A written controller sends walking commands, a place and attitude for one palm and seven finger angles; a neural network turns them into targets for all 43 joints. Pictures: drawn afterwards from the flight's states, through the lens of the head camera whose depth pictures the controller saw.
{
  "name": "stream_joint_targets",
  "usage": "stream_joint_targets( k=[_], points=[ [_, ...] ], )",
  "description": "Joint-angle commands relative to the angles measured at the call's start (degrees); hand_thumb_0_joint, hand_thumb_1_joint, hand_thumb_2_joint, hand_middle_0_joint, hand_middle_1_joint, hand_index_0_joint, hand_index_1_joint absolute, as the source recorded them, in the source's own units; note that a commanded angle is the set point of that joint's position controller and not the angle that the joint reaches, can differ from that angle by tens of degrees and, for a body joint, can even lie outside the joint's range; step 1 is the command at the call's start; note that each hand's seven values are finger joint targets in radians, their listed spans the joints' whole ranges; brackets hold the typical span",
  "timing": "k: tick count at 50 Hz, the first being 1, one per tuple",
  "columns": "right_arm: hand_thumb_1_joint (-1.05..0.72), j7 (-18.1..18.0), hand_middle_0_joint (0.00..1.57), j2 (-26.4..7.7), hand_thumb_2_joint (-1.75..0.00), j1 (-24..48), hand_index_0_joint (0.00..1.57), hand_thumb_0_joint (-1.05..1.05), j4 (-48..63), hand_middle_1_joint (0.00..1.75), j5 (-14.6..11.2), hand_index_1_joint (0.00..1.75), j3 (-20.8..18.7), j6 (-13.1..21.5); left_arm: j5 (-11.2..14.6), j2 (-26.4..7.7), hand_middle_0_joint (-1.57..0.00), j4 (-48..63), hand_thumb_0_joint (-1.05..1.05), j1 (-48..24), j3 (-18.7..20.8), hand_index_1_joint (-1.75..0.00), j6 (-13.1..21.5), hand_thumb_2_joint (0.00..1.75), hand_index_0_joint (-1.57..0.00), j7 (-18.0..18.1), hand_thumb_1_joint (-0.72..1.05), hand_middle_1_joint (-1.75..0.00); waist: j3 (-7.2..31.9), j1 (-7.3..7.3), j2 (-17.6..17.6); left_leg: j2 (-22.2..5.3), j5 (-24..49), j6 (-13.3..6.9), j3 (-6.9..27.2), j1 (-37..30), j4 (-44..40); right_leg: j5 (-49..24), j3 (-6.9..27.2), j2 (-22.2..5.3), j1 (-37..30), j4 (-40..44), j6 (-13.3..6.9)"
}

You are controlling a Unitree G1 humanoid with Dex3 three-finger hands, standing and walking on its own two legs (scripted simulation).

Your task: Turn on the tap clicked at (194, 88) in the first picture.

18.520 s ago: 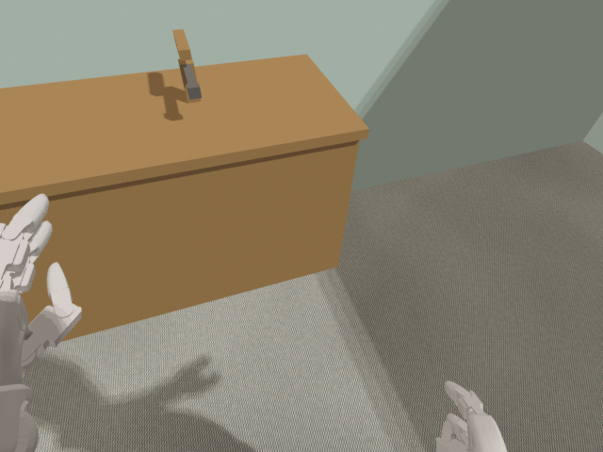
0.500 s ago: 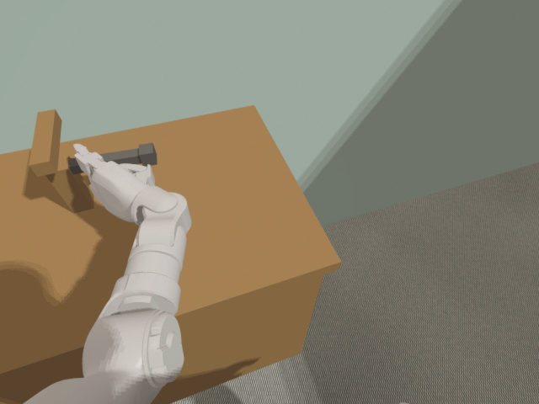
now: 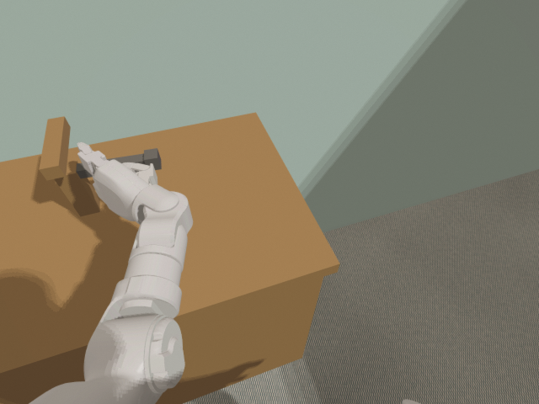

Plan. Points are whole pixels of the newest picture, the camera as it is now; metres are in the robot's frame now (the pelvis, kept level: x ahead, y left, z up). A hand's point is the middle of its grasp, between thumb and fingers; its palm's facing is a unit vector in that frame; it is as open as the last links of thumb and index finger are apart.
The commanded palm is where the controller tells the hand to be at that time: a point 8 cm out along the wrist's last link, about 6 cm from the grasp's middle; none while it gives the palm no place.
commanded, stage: lift the hand up off the lever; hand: left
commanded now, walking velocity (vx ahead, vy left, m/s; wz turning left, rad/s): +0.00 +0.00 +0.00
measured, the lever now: (152, 159) +0.52 +0.23 +0.07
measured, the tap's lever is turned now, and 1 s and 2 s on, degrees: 85 85 85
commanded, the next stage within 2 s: draw the hand back beside the body in 0.72 s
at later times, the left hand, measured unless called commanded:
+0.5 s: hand (146, 165) +0.43 +0.20 +0.14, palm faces +0.82 -0.57 -0.09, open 7.8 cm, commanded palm +0.38 +0.21 +0.15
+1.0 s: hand (163, 166) +0.41 +0.17 +0.15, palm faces +0.50 -0.86 -0.07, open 7.8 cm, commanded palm +0.34 +0.22 +0.15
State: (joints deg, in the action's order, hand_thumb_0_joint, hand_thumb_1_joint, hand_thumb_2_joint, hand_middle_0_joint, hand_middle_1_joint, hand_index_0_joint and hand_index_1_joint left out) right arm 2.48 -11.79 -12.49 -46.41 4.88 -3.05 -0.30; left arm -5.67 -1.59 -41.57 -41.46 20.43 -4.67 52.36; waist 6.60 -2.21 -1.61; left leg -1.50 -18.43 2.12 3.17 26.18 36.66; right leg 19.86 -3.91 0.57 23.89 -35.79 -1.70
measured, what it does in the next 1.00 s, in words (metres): stands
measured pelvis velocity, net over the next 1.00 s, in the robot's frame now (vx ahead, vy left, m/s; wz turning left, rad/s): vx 0.01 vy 0.00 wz -0.04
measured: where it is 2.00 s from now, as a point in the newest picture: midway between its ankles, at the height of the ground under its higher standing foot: outside the picture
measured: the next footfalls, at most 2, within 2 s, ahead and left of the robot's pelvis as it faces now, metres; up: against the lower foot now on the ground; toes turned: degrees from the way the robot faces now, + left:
none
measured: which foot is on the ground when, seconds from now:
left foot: down 0.00-1.00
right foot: down 0.00-1.00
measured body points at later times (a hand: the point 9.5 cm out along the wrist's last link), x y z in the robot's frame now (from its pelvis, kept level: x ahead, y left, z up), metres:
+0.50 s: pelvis +0.00 +0.00 +0.01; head +0.01 -0.01 +0.45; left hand +0.38 +0.22 +0.15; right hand +0.13 -0.24 -0.12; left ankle +0.00 +0.14 -0.72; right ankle -0.02 -0.10 -0.72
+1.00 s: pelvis +0.01 +0.00 +0.01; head +0.01 -0.01 +0.46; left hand +0.38 +0.21 +0.16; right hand +0.13 -0.25 -0.11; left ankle +0.00 +0.14 -0.72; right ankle -0.02 -0.10 -0.72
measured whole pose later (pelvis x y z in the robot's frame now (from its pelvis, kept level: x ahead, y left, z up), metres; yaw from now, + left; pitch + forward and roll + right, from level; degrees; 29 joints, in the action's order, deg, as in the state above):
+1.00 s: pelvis +0.01 +0.00 +0.01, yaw -2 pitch +3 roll +0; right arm -2.6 -11.8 -11.7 -41.5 0.4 -1.8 -3.7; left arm -0.5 -5.4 -19.7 -25.7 11.5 -8.8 27.1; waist 3.7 -0.3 -1.5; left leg -2.0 -16.9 1.9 0.5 15.5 29.8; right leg 18.2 -1.4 1.0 14.9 -30.5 -1.6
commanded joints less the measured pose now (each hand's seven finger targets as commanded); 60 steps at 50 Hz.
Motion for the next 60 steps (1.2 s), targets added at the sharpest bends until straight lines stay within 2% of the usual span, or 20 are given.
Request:
stream_joint_targets(
  k=[1, 7, 9, 18, 19, 23, 24, 28, 34, 41, 42, 44, 47, 49, 51, 52, 53, 54, 55, 60],
  points=[
    [-0.90, -0.38, 0.20, -6.98, -0.90, 2.63, 0.20, 0.00, 5.85, 0.30, -0.23, 0.30, -1.62, 1.78, -2.41, -7.44, -0.15, 11.57, 0.00, -27.84, -3.77, -0.15, 2.70, 0.90, -0.15, 0.10, 0.90, -0.15, 16.09, -0.88, 3.04, 1.45, 17.46, -2.14, -3.78, -8.02, -2.70, -18.20, -0.66, -0.71, -7.45, 5.32, 0.65],
    [-0.90, -0.11, 0.20, -6.60, -0.90, 3.04, 0.20, 0.00, 6.58, 0.30, -0.14, 0.30, -1.80, 1.92, -2.30, -6.61, -0.15, 14.87, 0.00, -25.59, -4.41, -0.15, 2.03, 0.90, -0.15, 0.16, 0.90, -0.15, 18.37, 0.13, 2.62, 1.43, 21.23, -1.94, -4.19, -9.86, -2.24, -22.62, -0.69, -0.70, -9.70, 4.87, 0.53],
    [-0.90, -0.55, 0.20, -7.04, -0.90, 3.35, 0.20, 0.00, 6.67, 0.30, -0.37, 0.30, -2.04, 1.57, -1.81, -9.39, -0.15, 14.20, 0.00, -22.26, -1.73, -0.15, 1.14, 0.90, -0.15, -0.20, 0.90, -0.15, 17.70, 1.11, 3.75, 1.45, 20.86, -1.96, -4.09, -9.05, -2.96, -22.85, -0.64, -0.69, -11.10, 5.36, 0.55],
    [-0.90, -0.69, 0.20, -6.35, -0.90, 5.23, 0.20, 0.00, 6.90, 0.30, -0.71, 0.30, -1.53, 2.33, -1.57, -5.92, -0.15, 18.93, 0.00, -25.59, -5.89, -0.15, -0.70, 0.90, -0.15, -0.55, 0.90, -0.15, 16.78, 0.79, 2.84, 1.46, 20.57, -1.92, -4.40, -10.97, -3.96, -21.65, -0.54, -0.87, -10.97, 6.36, 0.52],
    [-0.90, -1.03, 0.20, -6.67, -0.90, 5.27, 0.20, 0.00, 6.60, 0.30, -0.80, 0.30, -1.76, 2.20, -1.54, -8.15, -0.15, 18.46, 0.00, -24.73, -3.99, -0.15, -0.93, 0.90, -0.15, -0.70, 0.90, -0.15, 16.45, 1.20, 2.38, 1.45, 20.27, -1.83, -4.06, -11.10, -4.25, -20.83, -0.54, -0.70, -11.01, 6.64, 0.39],
    [-0.90, -1.18, 0.20, -6.40, -0.90, 6.00, 0.20, 0.00, 6.70, 0.30, -1.00, 0.30, -1.43, 2.49, -0.85, -6.13, -0.15, 18.22, 0.00, -25.68, -5.67, -0.15, -1.90, 0.90, -0.15, -0.84, 0.90, -0.15, 16.01, 0.84, 3.71, 1.57, 19.29, -2.08, -4.49, -11.13, -4.64, -20.34, -0.34, -0.98, -11.19, 7.34, 0.69],
    [-0.90, -1.49, 0.20, -6.79, -0.90, 5.99, 0.20, 0.00, 6.44, 0.30, -1.06, 0.30, -1.57, 2.29, -0.80, -8.69, -0.15, 17.70, 0.00, -24.91, -3.56, -0.15, -2.07, 0.90, -0.15, -0.98, 0.90, -0.15, 15.94, 1.32, 3.75, 1.64, 19.09, -2.01, -4.18, -11.08, -5.01, -19.76, -0.41, -0.84, -11.53, 7.59, 0.59],
    [-0.90, -1.31, 0.20, -6.38, -0.90, 6.30, 0.20, 0.00, 6.23, 0.30, -1.12, 0.30, -1.18, 2.49, -1.15, -5.77, -0.15, 16.46, 0.00, -27.10, -6.21, -0.15, -2.89, 0.90, -0.15, -0.89, 0.90, -0.15, 14.30, 0.47, 3.49, 1.49, 18.44, -2.10, -4.36, -11.23, -5.07, -18.76, -0.48, -1.04, -10.17, 7.93, 0.64],
    [-0.90, -1.49, 0.20, -6.66, -0.90, 5.28, 0.20, 0.00, 6.75, 0.30, -1.02, 0.30, -1.61, 2.05, -1.23, -10.08, -0.15, 17.90, 0.00, -24.25, -2.20, -0.15, -2.24, 0.90, -0.15, -1.00, 0.90, -0.15, 18.49, 2.38, 2.65, 1.56, 22.73, -1.83, -4.49, -12.26, -4.87, -24.27, -0.21, -0.98, -13.32, 6.68, 0.55],
    [-0.90, -1.36, 0.20, -6.52, -0.90, 6.24, 0.20, 0.00, 6.98, 0.30, -1.59, 0.30, -1.37, 2.08, -0.30, -5.84, -0.15, 19.82, 0.00, -24.78, -6.19, -0.15, -3.07, 0.90, -0.15, -1.95, 0.90, -0.15, 14.64, 1.01, 3.78, 1.22, 21.86, -1.99, -4.49, -12.26, -5.31, -23.21, -0.39, -1.18, -11.85, 7.54, 0.68],
    [-0.90, -2.63, 0.20, -7.65, -0.90, 4.77, 0.20, 0.00, 7.82, 0.30, -1.93, 0.30, -1.60, 0.64, -3.64, -4.13, -0.15, 25.34, 0.00, -22.05, -16.80, -0.15, -2.58, 0.90, -0.15, -10.68, 0.90, -0.15, 15.88, -1.47, 5.58, 1.35, 23.56, -2.89, -5.24, -14.82, -4.85, -28.01, 1.22, -0.79, -12.86, 5.54, 0.29],
    [-0.90, -4.54, 0.20, -7.59, -0.90, 4.29, 0.20, 0.00, 10.53, 0.30, -3.04, 0.30, -1.65, -0.25, -1.42, -11.53, -0.15, 32.17, 0.00, -16.74, -10.61, -0.16, -1.39, 0.90, -0.15, -17.34, 0.90, -0.16, 20.30, 1.52, 2.07, 1.76, 27.46, -3.47, -5.22, -17.52, -5.39, -33.82, 1.96, -0.62, -18.14, 5.66, 0.03],
    [-0.90, -5.79, 0.20, -6.82, -0.90, 4.53, 0.20, 0.00, 12.85, 0.30, -4.66, 0.30, -0.62, -1.39, 3.62, -13.42, -0.16, 35.33, 0.00, -2.63, -9.67, -0.17, 0.11, 0.90, -0.16, -27.81, 0.90, -0.17, 16.79, 2.97, 4.87, 1.38, 28.29, -3.53, -5.21, -17.16, -6.80, -37.94, 2.12, -0.52, -21.14, 6.13, 0.40],
    [-0.90, -6.61, 0.20, -6.69, -0.90, 6.69, 0.20, 0.00, 14.34, 0.30, -5.74, 0.30, 0.19, -1.94, 7.45, -17.06, -0.16, 35.88, 0.00, 4.75, -3.63, -0.17, -1.19, 0.90, -0.16, -29.89, 0.90, -0.17, 13.45, 5.64, 3.78, 1.36, 25.26, -3.34, -5.32, -15.97, -8.77, -34.89, 2.21, -0.54, -22.91, 8.32, 0.56],
    [-0.90, -6.88, 0.20, -6.13, -0.90, 9.46, 0.20, 0.00, 15.76, 0.30, -6.59, 0.30, 0.97, -1.53, 8.92, -16.09, -0.16, 41.16, 0.00, 5.99, -3.99, -0.18, -2.73, 0.90, -0.16, -29.15, 0.90, -0.18, 11.07, 5.79, 4.85, 1.24, 23.51, -3.44, -5.80, -16.52, -10.03, -32.20, 2.39, -0.73, -22.91, 10.13, 1.03],
    [-0.90, -5.52, 0.20, -6.84, -0.90, 4.49, 0.20, 0.00, 13.63, 0.30, -5.49, 0.30, -0.07, -0.91, 7.36, -26.14, -0.16, 37.35, 0.00, 15.06, -3.94, -0.18, 0.35, 0.90, -0.16, -34.55, 0.90, -0.18, 6.33, 3.07, 6.54, 0.21, 20.32, -3.92, -5.70, -17.72, -11.15, -32.60, 3.27, -1.47, -21.30, 11.01, 1.64],
    [-0.90, -5.07, 0.20, -6.88, -0.90, 5.39, 0.20, 0.00, 15.47, 0.30, -5.99, 0.30, -0.02, -0.53, 8.61, -27.42, -0.16, 39.46, 0.00, 17.27, -2.07, -0.19, 2.51, 0.90, -0.16, -37.06, 0.90, -0.19, 6.42, 4.43, 5.87, 0.50, 19.88, -4.20, -6.02, -17.11, -12.04, -31.69, 3.42, -1.46, -22.62, 11.36, 1.33],
    [-0.90, -4.83, 0.20, -6.82, -0.90, 6.78, 0.20, 0.00, 16.17, 0.30, -6.33, 0.30, 0.08, -0.05, 8.88, -28.76, -0.16, 44.34, 0.00, 16.07, -2.53, -0.19, 4.72, 0.90, -0.16, -38.93, 0.90, -0.19, 6.08, 4.67, -0.97, 0.88, 19.24, -3.97, -6.08, -18.88, -12.77, -28.99, 3.75, -1.53, -22.49, 12.03, 0.74],
    [-0.90, -4.64, 0.20, -6.29, -0.90, 7.66, 0.20, 0.00, 16.89, 0.30, -6.36, 0.30, 0.31, 1.00, 8.68, -26.09, -0.16, 49.49, 0.00, 12.32, -6.38, -0.19, 6.97, 0.90, -0.16, -40.39, 0.90, -0.19, 5.08, 3.38, -4.71, 0.89, 19.09, -3.90, -6.46, -21.04, -12.79, -27.36, 3.88, -1.40, -20.50, 12.60, 0.56],
    [-0.90, -4.57, 0.20, -7.00, -0.90, 8.43, 0.20, 0.00, 17.19, 0.30, -6.07, 0.30, 0.40, 4.82, 8.98, -22.02, -0.17, 54.28, 0.00, 14.55, -12.67, -0.21, 11.55, 0.90, -0.17, -42.95, 0.90, -0.21, 1.39, 1.94, -2.54, 0.26, 16.31, -3.71, -4.85, -25.01, -13.97, -20.56, 3.32, -0.28, -16.29, 14.56, 0.25]
  ],
)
